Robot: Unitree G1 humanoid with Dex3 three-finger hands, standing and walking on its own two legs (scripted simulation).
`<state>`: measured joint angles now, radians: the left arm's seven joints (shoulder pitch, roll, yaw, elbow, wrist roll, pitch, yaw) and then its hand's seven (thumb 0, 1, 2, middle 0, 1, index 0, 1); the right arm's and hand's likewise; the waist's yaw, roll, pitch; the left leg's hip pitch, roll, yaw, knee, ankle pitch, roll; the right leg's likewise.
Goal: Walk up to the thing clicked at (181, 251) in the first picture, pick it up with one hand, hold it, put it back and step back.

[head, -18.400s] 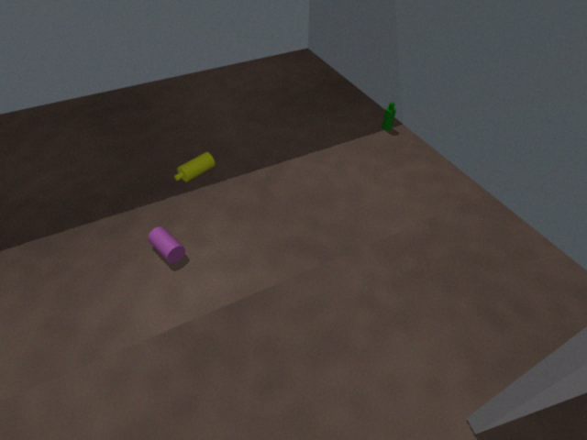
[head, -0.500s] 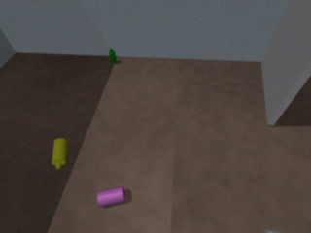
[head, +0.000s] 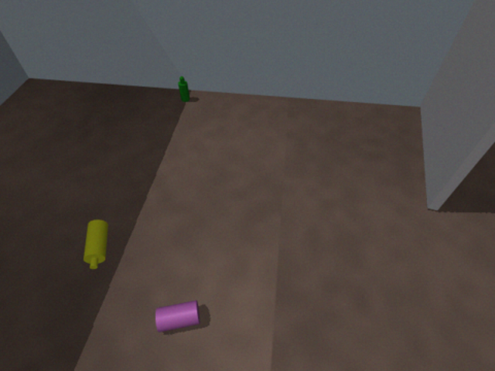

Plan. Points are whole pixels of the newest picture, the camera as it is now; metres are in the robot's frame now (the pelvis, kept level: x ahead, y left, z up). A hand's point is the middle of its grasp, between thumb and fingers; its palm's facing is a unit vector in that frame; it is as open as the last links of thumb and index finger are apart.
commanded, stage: walk up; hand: left
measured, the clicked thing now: (178, 315) +0.44 +0.26 -0.73
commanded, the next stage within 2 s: none
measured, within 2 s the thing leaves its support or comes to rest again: neither
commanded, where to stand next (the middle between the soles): +0.07 +0.01 m, yaw +2 degrees
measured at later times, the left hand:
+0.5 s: hand out of the picture +0.10 +0.26 -0.15, palm faces -0.01 -0.94 -0.35, open 7.4 cm
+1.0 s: hand out of the picture +0.04 +0.31 -0.16, palm faces -0.02 -0.90 -0.44, open 7.4 cm
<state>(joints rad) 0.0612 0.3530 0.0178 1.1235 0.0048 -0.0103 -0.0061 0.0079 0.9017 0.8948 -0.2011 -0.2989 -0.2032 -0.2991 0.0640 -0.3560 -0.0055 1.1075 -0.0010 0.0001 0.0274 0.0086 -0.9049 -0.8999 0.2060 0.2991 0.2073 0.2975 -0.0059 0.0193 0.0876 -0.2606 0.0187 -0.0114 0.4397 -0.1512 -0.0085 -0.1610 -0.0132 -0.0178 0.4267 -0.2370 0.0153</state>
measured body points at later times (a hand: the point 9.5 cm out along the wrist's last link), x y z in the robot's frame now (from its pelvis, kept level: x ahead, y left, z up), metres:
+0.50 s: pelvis +0.01 +0.00 +0.00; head +0.03 +0.01 +0.45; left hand +0.10 +0.31 -0.13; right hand +0.11 -0.29 -0.13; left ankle +0.05 +0.12 -0.74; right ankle +0.00 -0.13 -0.74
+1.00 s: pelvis -0.05 +0.03 -0.02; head +0.00 +0.02 +0.43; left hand +0.04 +0.35 -0.13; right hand +0.04 -0.30 -0.14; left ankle -0.09 +0.15 -0.72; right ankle +0.00 -0.13 -0.74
